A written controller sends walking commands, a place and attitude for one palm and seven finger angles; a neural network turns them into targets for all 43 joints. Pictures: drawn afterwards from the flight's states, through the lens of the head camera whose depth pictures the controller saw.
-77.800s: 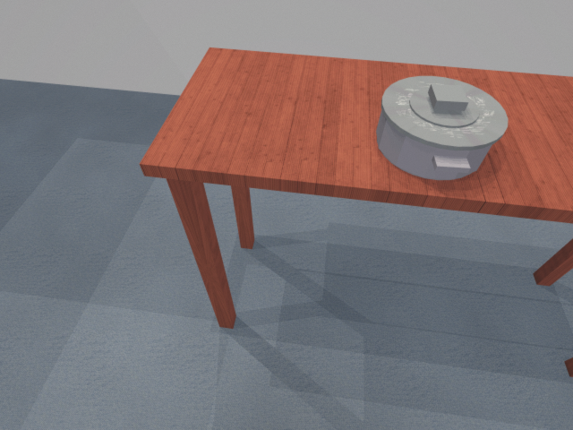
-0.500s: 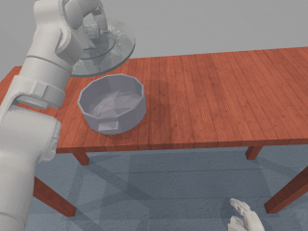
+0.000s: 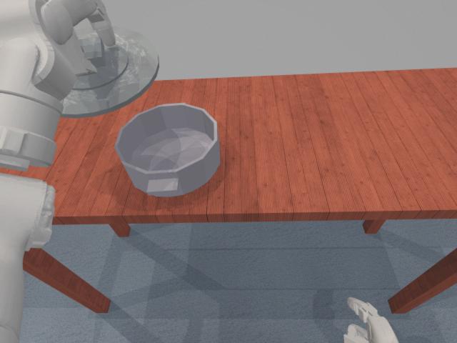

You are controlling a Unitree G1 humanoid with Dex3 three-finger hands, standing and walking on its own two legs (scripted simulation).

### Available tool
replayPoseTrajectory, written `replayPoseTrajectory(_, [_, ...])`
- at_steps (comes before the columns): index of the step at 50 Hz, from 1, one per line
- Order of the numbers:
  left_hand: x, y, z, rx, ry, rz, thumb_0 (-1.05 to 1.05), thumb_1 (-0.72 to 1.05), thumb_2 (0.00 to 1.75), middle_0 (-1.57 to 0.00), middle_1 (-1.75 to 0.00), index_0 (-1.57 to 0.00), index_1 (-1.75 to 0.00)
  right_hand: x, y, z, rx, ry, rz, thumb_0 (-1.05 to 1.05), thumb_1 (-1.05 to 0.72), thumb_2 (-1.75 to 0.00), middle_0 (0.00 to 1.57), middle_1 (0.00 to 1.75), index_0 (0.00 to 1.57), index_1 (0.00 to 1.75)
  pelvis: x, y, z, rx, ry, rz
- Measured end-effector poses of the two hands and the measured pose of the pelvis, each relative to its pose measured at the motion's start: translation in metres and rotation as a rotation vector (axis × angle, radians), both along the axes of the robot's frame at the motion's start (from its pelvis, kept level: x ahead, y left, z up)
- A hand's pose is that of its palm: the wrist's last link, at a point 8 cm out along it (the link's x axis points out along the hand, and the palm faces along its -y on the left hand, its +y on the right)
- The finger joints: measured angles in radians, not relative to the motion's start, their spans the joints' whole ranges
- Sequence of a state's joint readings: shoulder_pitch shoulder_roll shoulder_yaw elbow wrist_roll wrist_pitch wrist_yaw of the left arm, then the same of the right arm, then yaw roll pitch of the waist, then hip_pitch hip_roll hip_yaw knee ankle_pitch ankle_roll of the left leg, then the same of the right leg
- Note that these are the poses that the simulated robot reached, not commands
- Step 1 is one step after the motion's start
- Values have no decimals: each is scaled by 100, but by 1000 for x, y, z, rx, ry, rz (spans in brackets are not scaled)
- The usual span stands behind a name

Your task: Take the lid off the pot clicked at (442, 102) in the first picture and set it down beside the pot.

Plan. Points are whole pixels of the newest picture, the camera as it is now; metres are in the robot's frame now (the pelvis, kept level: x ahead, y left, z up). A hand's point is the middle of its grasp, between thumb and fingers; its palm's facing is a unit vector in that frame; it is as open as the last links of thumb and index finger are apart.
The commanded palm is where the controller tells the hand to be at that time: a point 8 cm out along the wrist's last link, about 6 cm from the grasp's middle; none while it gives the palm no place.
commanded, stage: move the lid sideways beside the pot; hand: left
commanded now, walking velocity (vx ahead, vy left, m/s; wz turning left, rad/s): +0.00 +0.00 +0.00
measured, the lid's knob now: (85, 53) +0.47 +0.22 +0.28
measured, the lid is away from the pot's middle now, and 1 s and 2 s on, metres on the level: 0.09 0.21 0.23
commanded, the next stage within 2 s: lower the lid onto the table in 1.38 s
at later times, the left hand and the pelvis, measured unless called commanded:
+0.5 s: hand (35, 55) +0.44 +0.27 +0.30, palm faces -0.12 -0.08 -0.99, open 8.9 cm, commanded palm +0.41 +0.28 +0.38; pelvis -0.01 +0.01 +0.00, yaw +0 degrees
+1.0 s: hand out of the picture +0.43 +0.33 +0.30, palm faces -0.15 -0.08 -0.99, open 8.9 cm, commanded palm +0.41 +0.33 +0.38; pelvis -0.01 +0.01 +0.00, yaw +0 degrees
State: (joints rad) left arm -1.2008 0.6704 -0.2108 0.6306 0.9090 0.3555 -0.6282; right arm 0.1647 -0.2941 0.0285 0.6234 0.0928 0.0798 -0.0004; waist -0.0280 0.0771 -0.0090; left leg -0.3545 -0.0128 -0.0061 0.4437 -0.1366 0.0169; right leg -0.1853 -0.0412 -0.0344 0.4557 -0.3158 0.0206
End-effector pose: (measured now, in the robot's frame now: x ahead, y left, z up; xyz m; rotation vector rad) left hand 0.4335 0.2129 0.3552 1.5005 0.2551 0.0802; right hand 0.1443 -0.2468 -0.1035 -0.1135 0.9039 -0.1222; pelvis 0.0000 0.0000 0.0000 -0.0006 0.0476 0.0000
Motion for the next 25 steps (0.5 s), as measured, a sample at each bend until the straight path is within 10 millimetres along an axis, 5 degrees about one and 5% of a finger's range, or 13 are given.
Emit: replayPoseTrajectory(25, [-8,60,0,9,25,93,-1,-3,109,-67,-72,-66,-75,-32,6,-6,-16,96,-30,1,-90,-90,20,30,20,30,-8,11,0,-15,10,8])
